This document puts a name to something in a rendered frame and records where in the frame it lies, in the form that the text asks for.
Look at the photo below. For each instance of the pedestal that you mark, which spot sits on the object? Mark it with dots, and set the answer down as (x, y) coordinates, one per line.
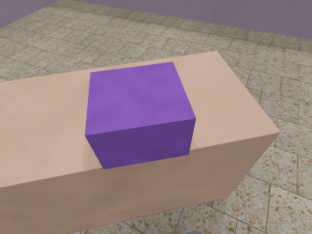
(51, 181)

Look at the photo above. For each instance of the carton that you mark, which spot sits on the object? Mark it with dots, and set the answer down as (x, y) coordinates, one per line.
(138, 114)

